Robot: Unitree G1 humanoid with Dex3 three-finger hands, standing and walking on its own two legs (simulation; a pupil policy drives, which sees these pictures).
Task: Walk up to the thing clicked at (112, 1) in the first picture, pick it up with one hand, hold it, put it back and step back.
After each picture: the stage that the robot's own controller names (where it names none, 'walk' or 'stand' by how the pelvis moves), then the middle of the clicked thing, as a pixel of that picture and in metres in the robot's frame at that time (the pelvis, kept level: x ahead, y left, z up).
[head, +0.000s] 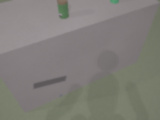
stand; out of the picture +1.17 -0.22 -0.04
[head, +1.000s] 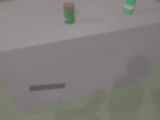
rise first; (129, 4) +1.04 -0.24 -0.02
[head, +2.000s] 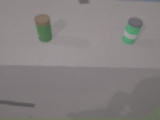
rise first; (131, 31) +0.67 -0.15 -0.01
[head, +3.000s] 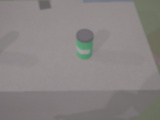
stand; (84, 45) +0.52 +0.03 -0.01
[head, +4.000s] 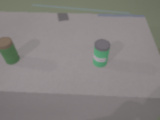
walk; (101, 53) +0.53 -0.05 -0.03
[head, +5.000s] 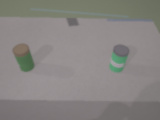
stand; (118, 59) +0.52 -0.14 -0.03
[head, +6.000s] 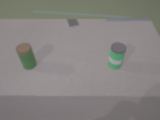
stand; (116, 56) +0.55 -0.13 -0.05
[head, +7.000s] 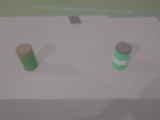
stand; (121, 56) +0.52 -0.14 -0.04
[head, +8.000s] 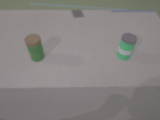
stand; (126, 47) +0.57 -0.18 -0.03
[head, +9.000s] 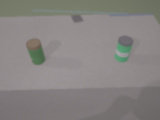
stand; (123, 49) +0.59 -0.17 -0.04
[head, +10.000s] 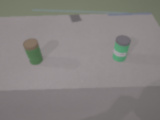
stand; (121, 49) +0.59 -0.16 -0.04
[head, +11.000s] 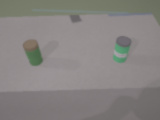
stand; (121, 49) +0.58 -0.16 -0.04
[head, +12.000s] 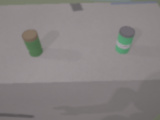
rise first; (124, 40) +0.59 -0.16 -0.04
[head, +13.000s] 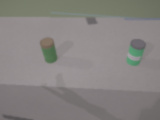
go down; (135, 52) +0.58 -0.18 -0.04
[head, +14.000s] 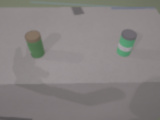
go down; (126, 43) +0.58 -0.20 -0.03
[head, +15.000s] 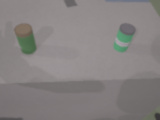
go down; (123, 38) +0.58 -0.20 +0.00
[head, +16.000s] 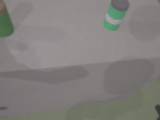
close in; (115, 14) +0.59 -0.18 +0.03
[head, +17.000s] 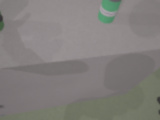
close; (109, 6) +0.60 -0.18 +0.05
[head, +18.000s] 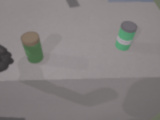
lift; (125, 36) +0.58 -0.19 +0.02
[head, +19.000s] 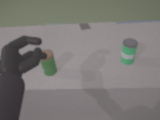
close; (128, 51) +0.60 -0.18 -0.01
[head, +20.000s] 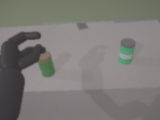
go down; (126, 51) +0.60 -0.18 -0.02
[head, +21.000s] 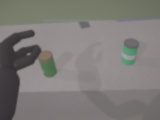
close; (129, 52) +0.58 -0.19 -0.03
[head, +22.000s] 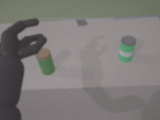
hold; (126, 49) +0.60 -0.19 -0.03
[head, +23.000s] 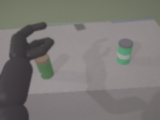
stand; (124, 52) +0.60 -0.18 -0.03
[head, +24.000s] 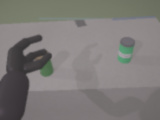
crouch; (125, 50) +0.59 -0.18 -0.03
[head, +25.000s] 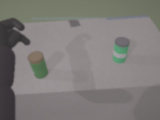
crouch; (120, 50) +0.59 -0.18 -0.03
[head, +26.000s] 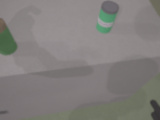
lower; (106, 18) +0.60 -0.18 +0.01
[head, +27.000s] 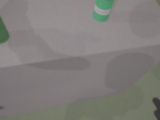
lower; (103, 5) +0.61 -0.18 +0.05
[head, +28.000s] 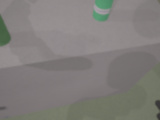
lower; (103, 4) +0.62 -0.17 +0.05
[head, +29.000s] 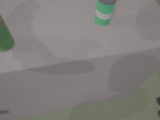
lower; (104, 9) +0.61 -0.17 +0.04
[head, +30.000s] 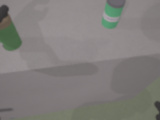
open; (112, 12) +0.60 -0.18 +0.04
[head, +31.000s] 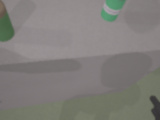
rise; (113, 4) +0.60 -0.18 +0.04
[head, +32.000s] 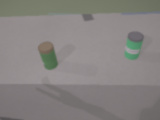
sink last; (133, 46) +0.59 -0.17 +0.00
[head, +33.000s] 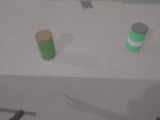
stand; (136, 38) +0.59 -0.19 +0.01
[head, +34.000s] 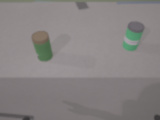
stand; (132, 36) +0.59 -0.19 +0.03
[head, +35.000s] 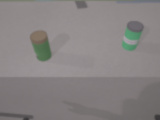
stand; (132, 36) +0.59 -0.19 +0.02
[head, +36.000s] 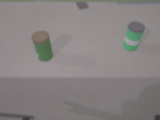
stand; (133, 37) +0.59 -0.19 +0.03
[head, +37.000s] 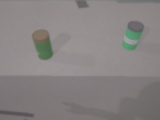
stand; (132, 36) +0.59 -0.20 +0.02
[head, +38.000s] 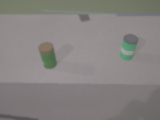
stand; (128, 47) +0.60 -0.19 -0.04
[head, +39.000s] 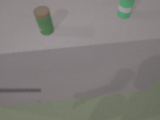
walk; (126, 4) +0.73 -0.19 -0.02
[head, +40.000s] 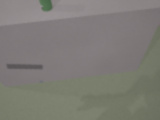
walk; out of the picture +0.99 -0.13 -0.03
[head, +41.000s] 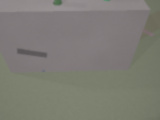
stand; out of the picture +1.23 -0.16 -0.03
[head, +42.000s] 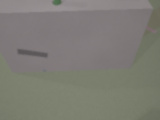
stand; out of the picture +1.20 -0.17 -0.04
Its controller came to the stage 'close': yes
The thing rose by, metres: 0.00
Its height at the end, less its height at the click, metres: +0.00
